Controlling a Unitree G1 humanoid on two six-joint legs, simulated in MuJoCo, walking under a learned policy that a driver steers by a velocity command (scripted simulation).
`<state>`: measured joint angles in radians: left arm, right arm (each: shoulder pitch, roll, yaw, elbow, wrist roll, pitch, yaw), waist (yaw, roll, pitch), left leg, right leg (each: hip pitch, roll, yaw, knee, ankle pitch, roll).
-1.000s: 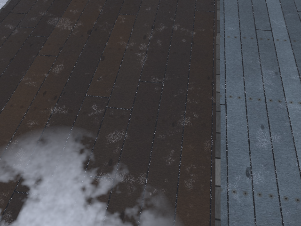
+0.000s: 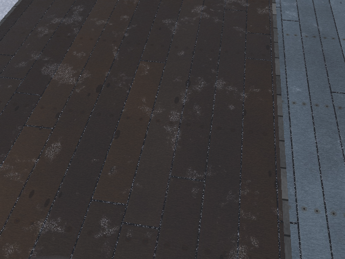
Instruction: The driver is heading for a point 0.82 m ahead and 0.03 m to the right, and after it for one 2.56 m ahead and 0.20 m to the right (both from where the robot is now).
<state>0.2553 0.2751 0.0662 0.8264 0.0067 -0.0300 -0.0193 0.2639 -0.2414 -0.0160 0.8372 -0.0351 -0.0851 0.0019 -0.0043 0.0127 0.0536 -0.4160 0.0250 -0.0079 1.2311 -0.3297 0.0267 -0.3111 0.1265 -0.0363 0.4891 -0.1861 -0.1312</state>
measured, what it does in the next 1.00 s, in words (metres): walks ahead: left foot, then right foot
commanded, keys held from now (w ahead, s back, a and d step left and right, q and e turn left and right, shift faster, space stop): w+e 0.36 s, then w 0.28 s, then w+q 0.36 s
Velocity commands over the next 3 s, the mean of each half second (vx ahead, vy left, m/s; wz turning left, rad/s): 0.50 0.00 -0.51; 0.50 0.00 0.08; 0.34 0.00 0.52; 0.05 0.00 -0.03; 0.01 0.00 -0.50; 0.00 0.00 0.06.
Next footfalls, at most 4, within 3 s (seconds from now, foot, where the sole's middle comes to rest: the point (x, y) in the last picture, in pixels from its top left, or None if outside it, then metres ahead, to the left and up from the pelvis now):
0.38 left None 0.40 0.10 -0.77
0.86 right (229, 237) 0.55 -0.18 -0.77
1.34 left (184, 172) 0.84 -0.01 -0.77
1.88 right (226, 180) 0.80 -0.20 -0.77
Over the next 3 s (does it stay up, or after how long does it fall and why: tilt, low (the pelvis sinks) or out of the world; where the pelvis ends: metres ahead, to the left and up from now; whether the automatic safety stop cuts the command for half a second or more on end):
stays up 0.72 -0.08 0.01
